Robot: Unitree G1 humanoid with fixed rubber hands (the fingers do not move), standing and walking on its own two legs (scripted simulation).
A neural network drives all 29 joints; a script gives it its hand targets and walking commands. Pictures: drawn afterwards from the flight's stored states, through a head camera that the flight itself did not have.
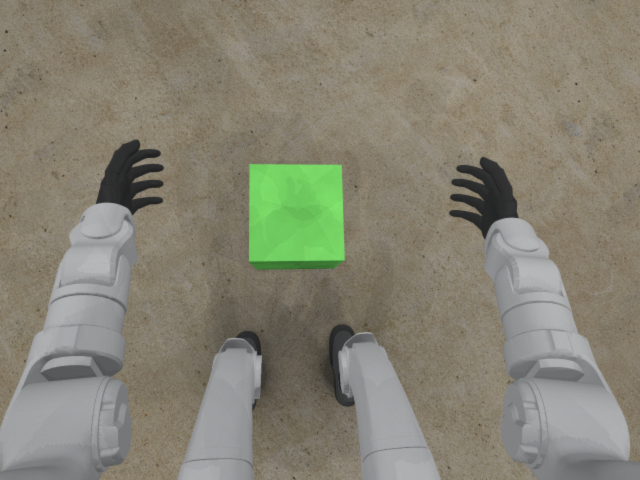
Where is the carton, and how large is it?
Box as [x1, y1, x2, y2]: [249, 164, 344, 269]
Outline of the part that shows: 250,164 249,261 256,269 333,268 344,260 341,165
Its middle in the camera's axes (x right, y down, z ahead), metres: -0.06 -0.05 +0.97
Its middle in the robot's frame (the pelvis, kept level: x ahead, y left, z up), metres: +0.50 +0.00 -0.58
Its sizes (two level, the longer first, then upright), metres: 0.221 0.210 0.209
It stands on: the floor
